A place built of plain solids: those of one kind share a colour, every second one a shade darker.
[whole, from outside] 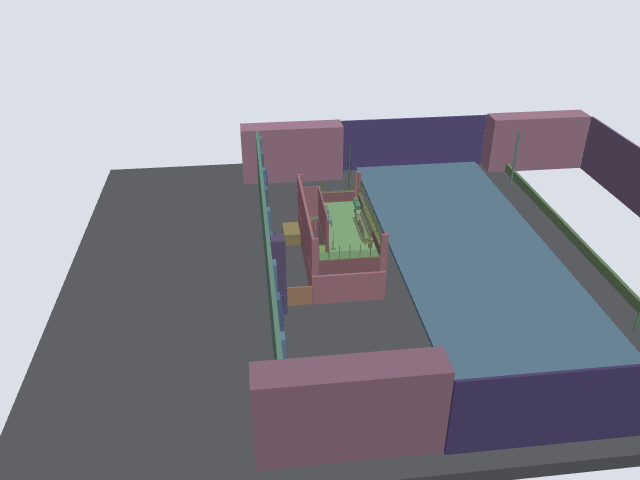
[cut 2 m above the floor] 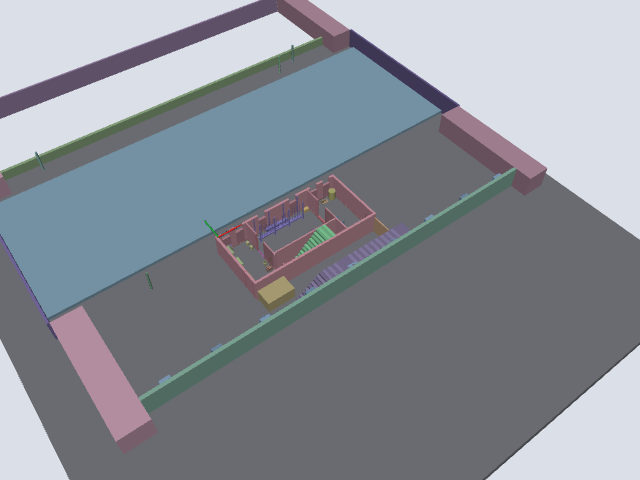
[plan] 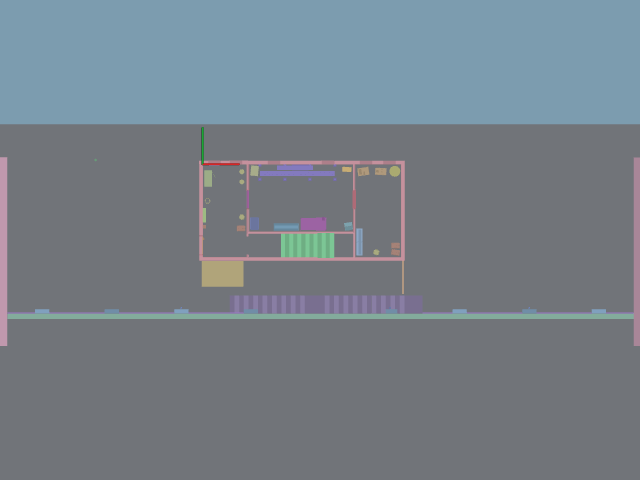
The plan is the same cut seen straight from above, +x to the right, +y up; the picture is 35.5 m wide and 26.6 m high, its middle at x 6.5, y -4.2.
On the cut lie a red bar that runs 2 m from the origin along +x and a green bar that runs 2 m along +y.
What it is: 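A mechanical signal box beside a railway in a town; below a lobby, the locking room and a lamp room, above the operating floor with its lever frame behind one band of glass; one straight stair between walls, met straight on from the door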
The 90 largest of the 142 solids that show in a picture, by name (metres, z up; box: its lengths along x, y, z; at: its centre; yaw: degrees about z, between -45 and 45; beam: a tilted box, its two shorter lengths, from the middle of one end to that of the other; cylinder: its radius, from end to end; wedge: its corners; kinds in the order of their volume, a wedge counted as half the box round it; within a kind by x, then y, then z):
{
 "yard_line_abut_1": {"box": [2.36, 10.46, 5.9], "at": [-12.01, -4.85, 2.9]},
 "yard_line_abut_2": {"box": [2.36, 10.6, 5.9], "at": [-12.01, 21.72, 2.9]},
 "yard_line_abut_3": {"box": [2.13, 10.46, 5.9], "at": [24.95, -4.85, 2.9]},
 "yard_line_abut_4": {"box": [2.13, 10.6, 5.9], "at": [24.95, 21.72, 2.9]},
 "yard_line_bed_1": {"box": [39.2, 13.5, 0.6], "at": [6.41, 8.97, 0.0]},
 "yard_line_near_1": {"box": [34.71, 0.3, 5.9], "at": [6.53, -8.43, 2.9]},
 "yard_line_far_1": {"box": [34.71, 0.2, 5.9], "at": [6.53, 27.12, 2.9]},
 "yard_line_step_1": {"box": [0.26, 1.0, 1.29], "at": [3.19, -7.78, 0.59]},
 "yard_line_step_2": {"box": [0.26, 1.0, 1.46], "at": [3.45, -7.78, 0.68]},
 "yard_line_step_3": {"box": [0.26, 1.0, 1.64], "at": [3.71, -7.78, 0.77]},
 "yard_line_step_4": {"box": [0.26, 1.0, 1.82], "at": [3.97, -7.78, 0.86]},
 "yard_line_step_5": {"box": [0.26, 1.0, 2.0], "at": [4.23, -7.78, 0.95]},
 "yard_line_step_6": {"box": [0.26, 1.0, 2.17], "at": [4.49, -7.78, 1.04]},
 "yard_line_step_7": {"box": [0.26, 1.0, 2.35], "at": [4.75, -7.78, 1.12]},
 "yard_line_step_8": {"box": [0.26, 1.0, 2.53], "at": [5.01, -7.78, 1.21]},
 "yard_line_step_9": {"box": [0.26, 1.0, 2.7], "at": [5.27, -7.78, 1.3]},
 "yard_line_step_10": {"box": [0.26, 1.0, 2.88], "at": [5.53, -7.78, 1.39]},
 "yard_line_step_11": {"box": [1.1, 1.0, 3.06], "at": [6.21, -7.78, 1.48]},
 "yard_line_step_12": {"box": [0.26, 1.0, 3.23], "at": [6.89, -7.78, 1.57]},
 "yard_line_step_13": {"box": [0.26, 1.0, 3.41], "at": [7.15, -7.78, 1.66]},
 "yard_line_step_14": {"box": [0.26, 1.0, 3.59], "at": [7.41, -7.78, 1.74]},
 "yard_line_step_15": {"box": [0.26, 1.0, 3.76], "at": [7.67, -7.78, 1.83]},
 "yard_line_step_16": {"box": [0.26, 1.0, 3.94], "at": [7.93, -7.78, 1.92]},
 "yard_line_step_17": {"box": [0.26, 1.0, 4.12], "at": [8.19, -7.78, 2.01]},
 "yard_line_step_18": {"box": [0.26, 1.0, 4.29], "at": [8.45, -7.78, 2.1]},
 "yard_line_step_19": {"box": [0.26, 1.0, 4.47], "at": [8.71, -7.78, 2.19]},
 "yard_line_step_20": {"box": [0.26, 1.0, 4.65], "at": [8.97, -7.78, 2.27]},
 "yard_line_step_21": {"box": [0.26, 1.0, 4.83], "at": [9.23, -7.78, 2.36]},
 "yard_line_step_22": {"box": [0.26, 1.0, 5.0], "at": [9.49, -7.78, 2.45]},
 "yard_line_step_23": {"box": [0.26, 1.0, 5.18], "at": [9.75, -7.78, 2.54]},
 "yard_line_step_24": {"box": [0.26, 1.0, 5.36], "at": [10.01, -7.78, 2.63]},
 "yard_line_step_25": {"box": [0.26, 1.0, 5.53], "at": [10.27, -7.78, 2.72]},
 "yard_line_step_26": {"box": [0.26, 1.0, 5.71], "at": [10.53, -7.78, 2.8]},
 "yard_line_step_27": {"box": [0.26, 1.0, 5.89], "at": [10.79, -7.78, 2.89]},
 "yard_line_step_28": {"box": [0.26, 1.0, 6.06], "at": [11.05, -7.78, 2.98]},
 "yard_line_step_29": {"box": [1.0, 1.0, 6.24], "at": [11.68, -7.78, 3.07]},
 "yard_line_dark_1": {"box": [0.2, 16.04, 5.68], "at": [-13.29, 8.4, 2.79]},
 "yard_line_dark_2": {"box": [0.2, 16.04, 5.41], "at": [26.11, 8.4, 2.65]},
 "wall_1": {"box": [0.2, 0.51, 3.05], "at": [-0.1, -5.1, 4.12]},
 "wall_2": {"box": [0.2, 5.55, 2.5], "at": [-0.1, -2.58, 1.2]},
 "wall_3": {"box": [0.2, 4.56, 1.2], "at": [-0.1, -2.58, 3.2]},
 "wall_4": {"box": [0.2, 0.51, 3.05], "at": [-0.1, -0.05, 4.12]},
 "wall_5": {"box": [0.51, 0.2, 3.05], "at": [0.05, 0.1, 4.12]},
 "wall_6": {"box": [2.7, 0.2, 2.5], "at": [1.15, -5.25, 1.2]},
 "wall_7": {"box": [2.7, 0.2, 3.05], "at": [1.15, -5.25, 4.12]},
 "wall_8": {"box": [1.11, 0.2, 2.5], "at": [3.05, 0.1, 1.2]},
 "wall_9": {"box": [5.9, 0.2, 2.9], "at": [5.45, -5.25, 1.4]},
 "wall_10": {"box": [5.9, 0.2, 3.05], "at": [5.45, -5.25, 4.12]},
 "wall_11": {"box": [5.9, 0.06, 2.9], "at": [5.45, -3.83, 1.4]},
 "wall_12": {"box": [5.9, 0.06, 3.05], "at": [5.45, -3.83, 4.12]},
 "wall_13": {"box": [5.9, 0.06, 2.5], "at": [5.45, -3.77, 1.2]},
 "wall_14": {"box": [6.02, 0.06, 3.05], "at": [5.45, -3.77, 4.12]},
 "wall_15": {"box": [2.31, 0.2, 2.5], "at": [5.45, 0.1, 1.2]},
 "wall_16": {"box": [10.41, 0.2, 1.2], "at": [5.5, 0.1, 3.2]},
 "wall_17": {"box": [1.11, 0.2, 2.5], "at": [7.85, 0.1, 1.2]},
 "wall_18": {"box": [0.61, 0.2, 2.5], "at": [9.7, 0.1, 1.2]},
 "wall_19": {"box": [2.8, 0.2, 2.5], "at": [9.8, -5.25, 1.2]},
 "wall_20": {"box": [2.8, 0.2, 3.05], "at": [9.8, -5.25, 4.12]},
 "wall_21": {"box": [0.51, 0.2, 3.05], "at": [10.95, 0.1, 4.12]},
 "wall_22": {"box": [0.2, 0.51, 3.05], "at": [11.1, -5.1, 4.12]},
 "wall_23": {"box": [0.2, 5.55, 2.5], "at": [11.1, -2.58, 1.2]},
 "wall_24": {"box": [0.2, 4.56, 1.2], "at": [11.1, -2.58, 3.2]},
 "wall_25": {"box": [0.2, 0.51, 3.05], "at": [11.1, -0.05, 4.12]},
 "raised_floor_operating_1": {"box": [2.63, 5.28, 0.25], "at": [1.25, -2.58, 2.73]},
 "raised_floor_operating_2": {"box": [6.03, 3.93, 0.25], "at": [5.45, -1.9, 2.73]},
 "raised_floor_operating_3": {"box": [2.73, 5.28, 0.25], "at": [9.7, -2.58, 2.73]},
 "yard_line_near_pier_1": {"box": [0.79, 0.24, 5.9], "at": [-8.9, -8.16, 2.9]},
 "yard_line_near_pier_2": {"box": [0.79, 0.24, 5.9], "at": [-5.04, -8.16, 2.9]},
 "yard_line_near_pier_3": {"box": [0.79, 0.24, 5.9], "at": [-1.18, -8.16, 2.9]},
 "yard_line_near_pier_4": {"box": [0.79, 0.24, 5.9], "at": [2.67, -8.16, 2.9]},
 "yard_line_near_pier_5": {"box": [0.79, 0.24, 5.9], "at": [6.53, -8.16, 2.9]},
 "yard_line_near_pier_6": {"box": [0.79, 0.24, 5.9], "at": [10.39, -8.16, 2.9]},
 "yard_line_near_pier_7": {"box": [0.79, 0.24, 5.9], "at": [14.24, -8.16, 2.9]},
 "yard_line_near_pier_8": {"box": [0.79, 0.24, 5.9], "at": [18.1, -8.16, 2.9]},
 "yard_line_near_pier_9": {"box": [0.79, 0.24, 5.9], "at": [21.96, -8.16, 2.9]},
 "yard_line_toe_1": {"box": [34.71, 0.3, 0.95], "at": [6.53, 18.51, 0.42]},
 "stair_1": {"box": [0.25, 1.39, 1.07], "at": [5.36, -4.5, 0.48]},
 "stair_2": {"box": [0.25, 1.39, 1.27], "at": [5.59, -4.5, 0.59]},
 "stair_3": {"box": [0.25, 1.39, 1.48], "at": [5.81, -4.5, 0.69]},
 "stair_4": {"box": [0.25, 1.39, 1.68], "at": [6.04, -4.5, 0.79]},
 "stair_5": {"box": [0.25, 1.39, 1.88], "at": [6.27, -4.5, 0.89]},
 "stair_6": {"box": [0.25, 1.39, 2.09], "at": [6.49, -4.5, 0.99]},
 "stair_7": {"box": [0.25, 1.39, 2.29], "at": [6.72, -4.5, 1.09]},
 "stair_8": {"box": [0.25, 1.39, 2.49], "at": [6.94, -4.5, 1.2]},
 "stair_9": {"box": [0.25, 1.39, 2.7], "at": [7.17, -4.5, 1.3]},
 "yard_line_bunker_1": {"box": [2.32, 1.43, 1.1], "at": [1.1, -6.08, 0.5]},
 "yard_line_near_plinth_1": {"box": [34.71, 0.07, 0.83], "at": [6.53, -8.24, 0.36]},
 "lever_frame_1": {"box": [4.15, 0.5, 0.33], "at": [5.25, -0.52, 2.96]},
 "cupboard_steel_low_1": {"box": [0.44, 0.92, 1.05], "at": [0.3, -0.8, 0.48]},
 "yard_line_fence_1": {"box": [0.1, 1.85, 1.65], "at": [11.1, -6.28, 0.78]}
}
